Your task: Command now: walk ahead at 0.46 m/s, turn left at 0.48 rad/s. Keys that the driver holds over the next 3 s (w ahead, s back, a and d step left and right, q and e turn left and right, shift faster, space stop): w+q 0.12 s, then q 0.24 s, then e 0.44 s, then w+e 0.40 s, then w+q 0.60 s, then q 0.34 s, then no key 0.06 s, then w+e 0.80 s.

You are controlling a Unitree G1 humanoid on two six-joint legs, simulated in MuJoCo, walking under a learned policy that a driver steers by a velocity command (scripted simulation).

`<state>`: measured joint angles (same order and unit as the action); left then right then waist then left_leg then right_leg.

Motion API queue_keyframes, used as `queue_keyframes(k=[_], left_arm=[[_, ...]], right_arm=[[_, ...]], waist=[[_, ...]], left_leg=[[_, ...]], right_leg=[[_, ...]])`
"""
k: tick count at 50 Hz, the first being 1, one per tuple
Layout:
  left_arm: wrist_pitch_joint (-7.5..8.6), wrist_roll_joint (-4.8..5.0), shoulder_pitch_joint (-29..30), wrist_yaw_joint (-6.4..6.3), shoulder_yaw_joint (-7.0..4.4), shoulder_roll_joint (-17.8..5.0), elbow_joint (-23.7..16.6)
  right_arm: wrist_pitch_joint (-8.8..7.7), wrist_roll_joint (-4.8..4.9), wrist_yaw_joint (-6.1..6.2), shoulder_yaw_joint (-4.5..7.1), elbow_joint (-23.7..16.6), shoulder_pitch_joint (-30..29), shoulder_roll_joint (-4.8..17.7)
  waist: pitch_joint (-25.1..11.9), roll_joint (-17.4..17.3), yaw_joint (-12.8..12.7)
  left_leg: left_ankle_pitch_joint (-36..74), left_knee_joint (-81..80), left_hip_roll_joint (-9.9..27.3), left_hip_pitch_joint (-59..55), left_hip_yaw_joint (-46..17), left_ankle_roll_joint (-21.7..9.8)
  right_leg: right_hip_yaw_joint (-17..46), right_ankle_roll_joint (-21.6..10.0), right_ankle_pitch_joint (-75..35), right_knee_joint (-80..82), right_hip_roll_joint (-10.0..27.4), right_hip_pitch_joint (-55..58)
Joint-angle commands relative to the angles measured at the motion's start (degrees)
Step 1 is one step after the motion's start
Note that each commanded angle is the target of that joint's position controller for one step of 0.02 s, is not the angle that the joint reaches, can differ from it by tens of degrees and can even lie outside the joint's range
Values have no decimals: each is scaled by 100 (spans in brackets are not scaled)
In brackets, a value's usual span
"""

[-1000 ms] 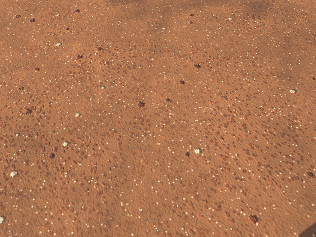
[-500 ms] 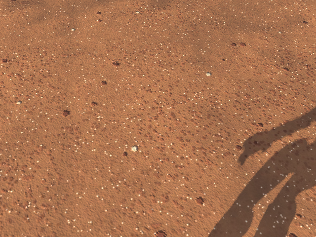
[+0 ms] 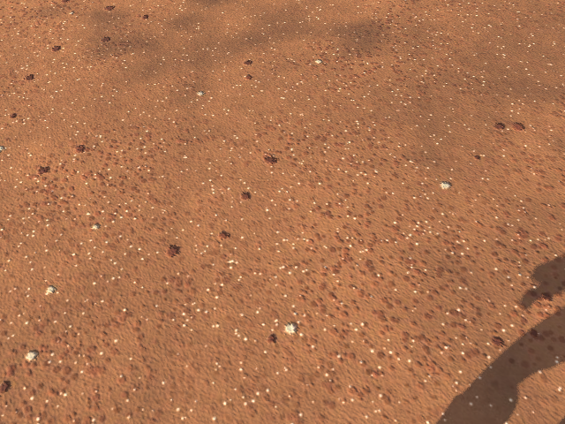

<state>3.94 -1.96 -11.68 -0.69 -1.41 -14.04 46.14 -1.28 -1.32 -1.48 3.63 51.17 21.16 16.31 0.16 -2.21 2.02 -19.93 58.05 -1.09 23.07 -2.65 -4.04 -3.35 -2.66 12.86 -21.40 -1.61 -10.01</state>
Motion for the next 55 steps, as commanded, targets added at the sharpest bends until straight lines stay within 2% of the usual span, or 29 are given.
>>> queue_keyframes(k=[1, 6, 10, 12, 14, 15, 16, 17, 18, 19, 20, 21, 23, 25, 27, 30, 33, 36, 40, 42, 43, 44, 45, 46, 47, 48, 49, 51, 55], left_arm=[[171, 36, -462, -14, -145, -562, -103], [232, 71, -882, 31, -134, -486, 128], [193, 118, -830, -25, -131, -609, 228], [157, 137, -961, -77, -175, -809, 319], [75, 154, -886, -152, -226, -972, 318], [32, 170, -828, -162, -235, -1002, 277], [25, 205, -766, -125, -240, -1012, 210], [1, 82, -1255, -69, -111, -360, 24], [-129, 239, -1663, -89, -140, -549, -148], [-177, 144, -1348, -105, -159, -778, -47], [-172, 168, -984, -88, -117, -675, -91], [-186, 100, -870, -83, -107, -622, -38], [-416, -1, -1185, -40, -86, -498, 148], [-538, 80, -1429, 1, -56, -313, 309], [-606, 104, -1334, 6, -71, -292, 365], [-673, 55, -840, -6, -142, -441, 269], [-703, 47, -443, 12, -179, -460, 122], [-694, 52, -312, 18, -187, -384, 28], [-656, 107, -380, 8, -185, -288, -59], [-615, 103, -579, 70, -180, -271, -58], [-596, 86, -808, 122, -196, -307, -8], [-579, 65, -1130, 158, -249, -455, 127], [-545, 28, -1528, 138, -339, -787, 220], [-523, 78, -1662, 112, -481, -1414, 83], [-529, 4, -1492, 2, -434, -1147, 118], [-493, 55, -1166, -47, -374, -979, 82], [-423, 99, -933, -34, -378, -960, 37], [-261, 143, -879, 10, -350, -796, 7], [-125, 167, -1490, 66, -402, -834, 195]], right_arm=[[19, -80, -132, 69, -422, -279, 291], [83, -77, -260, 5, -853, -1239, 137], [27, -90, -357, -170, -1162, -2011, -125], [28, -129, -340, -158, -1168, -1862, -5], [-5, -171, -273, -77, -987, -1094, 234], [-67, -213, -219, 4, -796, -447, 414], [-139, -280, -118, 102, -613, 160, 646], [-164, -201, -23, 201, -648, 39, 1173], [-94, 40, 7, 371, -826, 275, 1621], [41, 149, 121, 311, -982, -120, 1177], [73, 174, 174, 150, -1042, -679, 685], [71, 142, 195, 15, -1001, -956, 307], [4, 108, 224, -110, -870, -1050, 85], [-112, -22, 195, -155, -696, -992, 112], [-174, -61, 178, -173, -600, -1072, 182], [-100, -26, 215, -133, -538, -1079, 334], [23, -7, 291, -75, -518, -952, 424], [96, -7, 366, -29, -489, -834, 445], [152, -18, 411, 35, -459, -809, 524], [183, -8, 384, 99, -459, -799, 663], [213, 26, 367, 131, -499, -927, 727], [236, 25, 339, 134, -561, -1082, 646], [234, -8, 273, 56, -707, -1220, 272], [185, -38, 269, -42, -1105, -1757, 20], [113, -114, 219, 45, -1155, -2090, 426], [44, -10, 117, 74, -1058, -1801, 477], [-14, -6, 57, 84, -933, -1584, 529], [-37, -160, 1, 88, -753, -1379, 516], [5, -115, -9, 28, -954, -1818, 346]], waist=[[344, 823, -242], [421, 750, -282], [616, 731, -341], [339, 830, -278], [-155, 913, 54], [-552, 841, 310], [-904, 470, 646], [-1373, -666, 101], [-2713, -943, 196], [-2343, 48, 219], [-1397, 137, 94], [-829, 394, -136], [-551, 239, -378], [-604, 168, -486], [-533, -21, -495], [-320, -298, -332], [-109, -294, -175], [-40, -221, -105], [-193, -301, -92], [-362, -345, -167], [-280, -313, -336], [-49, -52, -493], [101, 1185, -632], [570, 1930, -811], [1033, 959, -745], [995, 869, -402], [907, 808, -243], [495, 717, -237], [334, 708, -454]], left_leg=[[579, 612, 415, 1729, -64, 80], [1200, 265, 432, 2218, 185, 232], [1851, -1744, 201, 1109, 885, 194], [1715, -2158, -66, 548, 1097, 21], [1452, -2372, -355, -286, 1069, -268], [1666, -2721, -445, -1070, 885, -432], [2615, -3300, -202, -2061, 560, -639], [6077, -2412, 1456, -3472, -1079, -934], [7052, -2616, 2545, -4588, -3164, -2197], [6043, -3044, 2314, -3957, -2512, -2022], [5371, -3394, 2037, -2911, -1933, -1835], [4971, -3674, 1715, -2139, -1563, -1506], [4950, -4012, 1391, -1039, -837, -1163], [5051, -4153, 1266, -626, -399, -1000], [4377, -4306, 1202, -564, -147, -826], [2530, -4513, 1197, -748, -146, -700], [1158, -4643, 1410, -937, -351, -870], [1019, -4515, 1594, -1194, -411, -1029], [1848, -4119, 1745, -1507, -280, -1071], [333, -4185, 1713, -1325, -194, -910], [-655, -4145, 1616, -803, -54, -717], [-1394, -3740, 1376, -81, 209, -408], [-1691, -2123, 816, 984, 933, -12], [-1524, -1092, -232, 2507, 1037, 291], [-739, -625, 171, 2504, 261, 323], [-102, -608, 256, 2340, 161, 378], [275, -651, 296, 2205, 137, 427], [752, -457, 285, 1975, 255, 503], [1015, -599, 312, 2187, 330, 657]], right_leg=[[1169, -431, -589, 1305, 1512, 939], [196, -488, -2462, 1231, 1452, 1008], [-607, -313, -3931, 893, 1196, 545], [-701, -214, -5017, 332, 1272, 873], [-748, -162, -5830, -871, 1356, 1027], [-722, -126, -5283, -1863, 1343, 829], [-848, 48, -3691, -3331, 1065, 175], [-795, 212, 2124, -5108, 437, -1402], [216, 335, 2656, -6654, -151, -2354], [573, 316, 1778, -6528, 289, -2559], [488, 328, 1333, -6112, 450, -2530], [499, 344, 1190, -5568, 609, -2308], [483, 361, 1042, -4817, 647, -1307], [499, 345, 865, -4272, 503, -702], [569, 326, 726, -3684, 412, -617], [495, 304, 629, -3093, 366, -922], [415, 306, 837, -2907, 378, -1267], [307, 294, 1191, -2703, 349, -1395], [94, 191, 1474, -2162, 222, -1135], [-91, 9, 1386, -1460, 107, -589], [-167, -165, 1175, -785, 11, 37], [69, -392, 1237, -116, -17, 666], [1730, -735, 2460, 870, 1035, 1195], [4305, -1385, 3828, 1668, 2386, 1030], [3951, -1473, 3246, 1762, 2208, 617], [3394, -1301, 2696, 1667, 1841, 534], [2933, -1126, 1933, 1620, 1532, 653], [2299, -1025, 427, 1390, 1141, 979], [2175, -1083, -713, 1144, 1058, 1246]])
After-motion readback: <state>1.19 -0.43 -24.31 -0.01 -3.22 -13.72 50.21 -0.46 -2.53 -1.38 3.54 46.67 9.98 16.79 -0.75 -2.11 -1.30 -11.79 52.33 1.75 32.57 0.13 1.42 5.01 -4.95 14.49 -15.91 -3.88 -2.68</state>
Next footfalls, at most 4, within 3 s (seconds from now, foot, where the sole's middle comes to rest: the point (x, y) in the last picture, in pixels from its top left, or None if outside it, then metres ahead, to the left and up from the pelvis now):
0.32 left None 0.31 0.11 -0.78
0.90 right None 0.25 -0.07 -0.78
1.36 left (264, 393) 0.58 0.09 -0.78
1.84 right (332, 289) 0.87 -0.10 -0.78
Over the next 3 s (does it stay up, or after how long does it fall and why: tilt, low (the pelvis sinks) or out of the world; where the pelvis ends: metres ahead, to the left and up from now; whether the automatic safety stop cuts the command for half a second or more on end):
stays up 1.10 0.00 -0.01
